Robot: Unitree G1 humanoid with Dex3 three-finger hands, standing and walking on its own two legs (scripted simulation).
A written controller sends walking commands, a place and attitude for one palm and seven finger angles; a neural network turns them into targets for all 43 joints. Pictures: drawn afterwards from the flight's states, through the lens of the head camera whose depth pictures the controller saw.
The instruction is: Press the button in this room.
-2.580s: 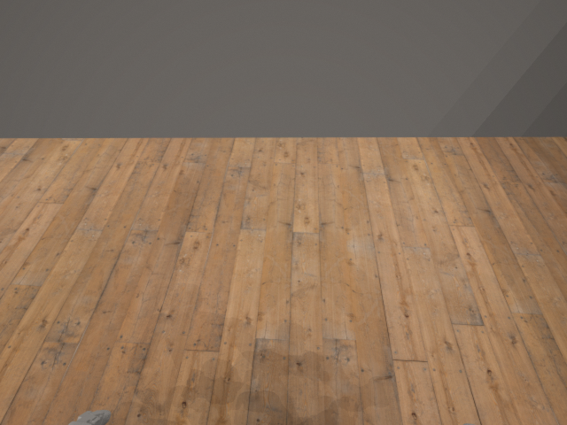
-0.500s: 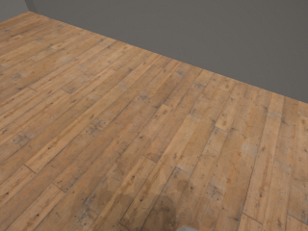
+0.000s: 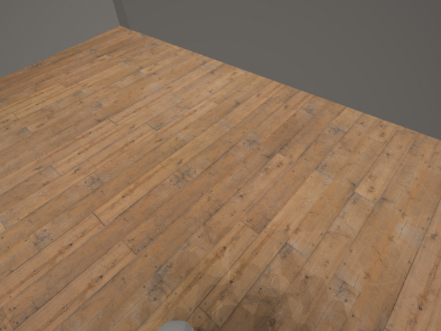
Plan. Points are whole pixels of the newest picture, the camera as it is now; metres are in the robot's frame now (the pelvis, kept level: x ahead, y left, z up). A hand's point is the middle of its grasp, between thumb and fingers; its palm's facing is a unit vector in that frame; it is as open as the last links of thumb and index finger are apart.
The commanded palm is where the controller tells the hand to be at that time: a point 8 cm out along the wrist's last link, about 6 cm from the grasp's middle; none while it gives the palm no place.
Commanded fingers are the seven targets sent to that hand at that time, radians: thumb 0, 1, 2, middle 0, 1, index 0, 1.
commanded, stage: turn or walk to find it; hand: left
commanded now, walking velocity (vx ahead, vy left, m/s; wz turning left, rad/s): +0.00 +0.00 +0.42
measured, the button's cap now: out of the picture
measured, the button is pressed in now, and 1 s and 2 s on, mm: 0 0 0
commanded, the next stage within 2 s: none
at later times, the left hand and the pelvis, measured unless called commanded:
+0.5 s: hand out of the picture +0.01 +0.26 -0.16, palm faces +0.23 -0.94 -0.26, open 7.4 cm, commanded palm none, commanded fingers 0.00 0.90 0.90 -0.20 -0.30 -0.20 -0.30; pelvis -0.03 +0.03 +0.00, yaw +12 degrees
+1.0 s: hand out of the picture -0.13 +0.22 -0.19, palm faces +0.47 -0.86 -0.21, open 7.4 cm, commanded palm none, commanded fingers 0.00 0.90 0.90 -0.20 -0.30 -0.20 -0.30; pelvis -0.07 +0.03 -0.01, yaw +26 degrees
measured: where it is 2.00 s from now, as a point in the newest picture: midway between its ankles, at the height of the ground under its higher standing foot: outside the picture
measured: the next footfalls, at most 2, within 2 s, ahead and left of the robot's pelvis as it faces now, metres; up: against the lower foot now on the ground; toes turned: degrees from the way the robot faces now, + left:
left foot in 0.16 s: +0.01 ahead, +0.15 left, +0.00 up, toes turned +9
right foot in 0.58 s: +0.03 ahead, -0.09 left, +0.00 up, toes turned +11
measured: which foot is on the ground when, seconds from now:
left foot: up 0.00-0.14, down 0.16-0.58, up 0.60-0.98, down 1.00-1.00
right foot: down 0.00-0.16, up 0.18-0.56, down 0.58-1.00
